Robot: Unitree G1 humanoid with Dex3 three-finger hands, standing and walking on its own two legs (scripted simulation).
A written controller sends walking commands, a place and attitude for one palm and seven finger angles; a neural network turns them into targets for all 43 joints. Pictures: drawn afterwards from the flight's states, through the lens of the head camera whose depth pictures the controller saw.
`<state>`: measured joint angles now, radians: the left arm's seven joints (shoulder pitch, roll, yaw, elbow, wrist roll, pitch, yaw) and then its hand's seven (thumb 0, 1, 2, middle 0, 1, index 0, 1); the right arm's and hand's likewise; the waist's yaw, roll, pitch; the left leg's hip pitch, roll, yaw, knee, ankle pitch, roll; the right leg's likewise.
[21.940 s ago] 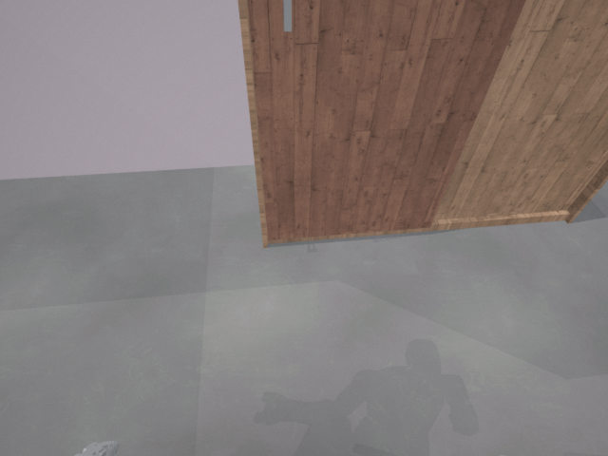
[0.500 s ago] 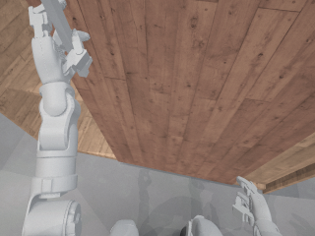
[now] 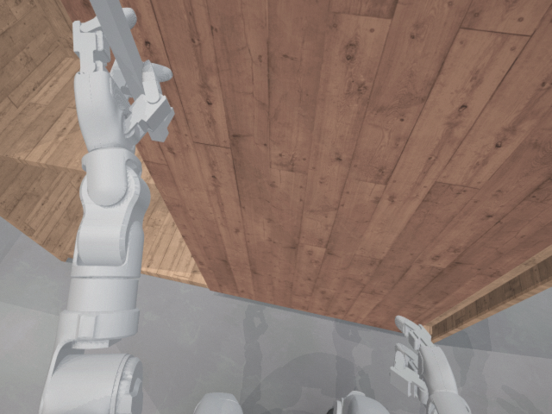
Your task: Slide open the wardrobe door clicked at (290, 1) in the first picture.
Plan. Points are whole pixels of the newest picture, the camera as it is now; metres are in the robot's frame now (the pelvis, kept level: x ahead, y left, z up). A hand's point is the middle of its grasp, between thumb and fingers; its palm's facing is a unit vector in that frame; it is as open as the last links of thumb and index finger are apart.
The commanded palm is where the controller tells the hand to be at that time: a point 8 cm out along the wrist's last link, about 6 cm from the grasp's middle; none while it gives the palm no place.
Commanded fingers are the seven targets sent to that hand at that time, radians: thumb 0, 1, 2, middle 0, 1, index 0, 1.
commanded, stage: step sideways, sliding the door along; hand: left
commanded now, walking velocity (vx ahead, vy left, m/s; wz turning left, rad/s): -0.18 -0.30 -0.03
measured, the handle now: (130, 35) +0.43 +0.26 +0.26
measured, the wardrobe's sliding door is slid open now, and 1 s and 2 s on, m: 0.61 0.61 0.61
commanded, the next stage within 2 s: stop walking and hold the door there in 0.28 s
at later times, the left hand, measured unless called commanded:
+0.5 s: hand (164, 101) +0.39 +0.22 +0.21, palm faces +0.59 -0.77 -0.24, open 7.5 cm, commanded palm +0.35 +0.24 +0.19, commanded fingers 0.00 0.90 0.90 -0.45 -1.40 -0.45 -1.40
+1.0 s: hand (165, 96) +0.39 +0.21 +0.21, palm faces +0.58 -0.79 -0.20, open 7.1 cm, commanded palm +0.35 +0.23 +0.19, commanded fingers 0.00 0.90 0.90 -0.45 -1.40 -0.45 -1.40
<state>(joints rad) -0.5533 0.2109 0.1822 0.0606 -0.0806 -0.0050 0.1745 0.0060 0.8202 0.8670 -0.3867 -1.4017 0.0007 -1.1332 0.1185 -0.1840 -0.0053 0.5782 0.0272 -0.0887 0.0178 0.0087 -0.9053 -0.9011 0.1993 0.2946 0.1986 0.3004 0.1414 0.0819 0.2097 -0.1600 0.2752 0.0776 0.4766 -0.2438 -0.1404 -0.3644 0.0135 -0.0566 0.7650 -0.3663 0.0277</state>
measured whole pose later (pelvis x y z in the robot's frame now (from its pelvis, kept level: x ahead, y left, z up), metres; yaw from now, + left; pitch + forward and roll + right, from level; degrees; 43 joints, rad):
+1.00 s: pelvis +0.00 -0.11 +0.00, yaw -8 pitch -1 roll +0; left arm -0.39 0.58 0.49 0.46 -0.04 0.00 0.17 -0.03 0.75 0.82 -0.37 -1.32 -0.05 -1.20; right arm 0.29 -0.25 0.05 0.67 0.03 -0.07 -0.07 0.01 -0.90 -0.90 0.20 0.29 0.20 0.30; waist 0.01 0.02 -0.03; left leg -0.24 0.07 0.19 0.48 -0.22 0.02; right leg -0.23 -0.03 -0.05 0.49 -0.19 0.01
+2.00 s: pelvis -0.03 -0.04 -0.01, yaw -5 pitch -1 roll -1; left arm -0.57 0.49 0.34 0.54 -0.04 -0.08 0.16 -0.05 0.70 0.82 -0.41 -1.38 -0.09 -1.21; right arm 0.19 -0.28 0.00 0.67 0.05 -0.03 -0.09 0.01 -0.91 -0.90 0.20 0.29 0.20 0.30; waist 0.02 0.07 0.04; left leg -0.31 -0.02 0.20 0.48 -0.17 0.13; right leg -0.39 -0.08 -0.11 0.99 -0.54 0.04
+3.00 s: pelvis -0.01 +0.10 -0.01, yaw -3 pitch +0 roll +0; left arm -0.48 0.21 0.08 0.11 -0.06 -0.03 0.14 -0.04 0.75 0.81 -0.45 -1.40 -0.07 -1.32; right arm 0.11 -0.20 0.06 0.62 0.01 -0.02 -0.06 0.01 -0.90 -0.90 0.20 0.29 0.20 0.30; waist 0.05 0.02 0.06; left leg -0.27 0.07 0.12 0.54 -0.25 -0.01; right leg -0.24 -0.03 -0.06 0.54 -0.28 0.00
